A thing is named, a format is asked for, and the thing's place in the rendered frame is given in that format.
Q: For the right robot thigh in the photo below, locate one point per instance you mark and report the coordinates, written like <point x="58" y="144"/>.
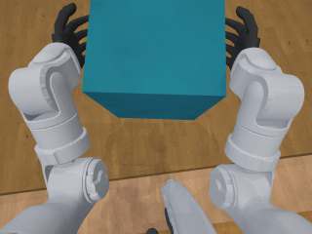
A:
<point x="188" y="215"/>

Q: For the robot left upper arm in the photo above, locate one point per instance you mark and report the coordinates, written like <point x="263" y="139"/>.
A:
<point x="73" y="191"/>

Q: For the right robot forearm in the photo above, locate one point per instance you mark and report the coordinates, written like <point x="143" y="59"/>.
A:
<point x="269" y="101"/>

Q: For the right robot shin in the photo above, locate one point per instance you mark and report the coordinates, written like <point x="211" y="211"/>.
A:
<point x="170" y="213"/>

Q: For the robot right hand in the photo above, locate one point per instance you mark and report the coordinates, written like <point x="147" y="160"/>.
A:
<point x="247" y="37"/>

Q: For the robot left hand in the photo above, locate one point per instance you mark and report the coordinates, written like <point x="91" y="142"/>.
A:
<point x="65" y="33"/>

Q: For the carton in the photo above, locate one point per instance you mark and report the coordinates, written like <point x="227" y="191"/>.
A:
<point x="156" y="59"/>

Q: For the left robot forearm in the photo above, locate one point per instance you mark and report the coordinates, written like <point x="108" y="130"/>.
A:
<point x="42" y="93"/>

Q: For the robot right upper arm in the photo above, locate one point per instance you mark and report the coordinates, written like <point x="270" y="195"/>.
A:
<point x="246" y="198"/>

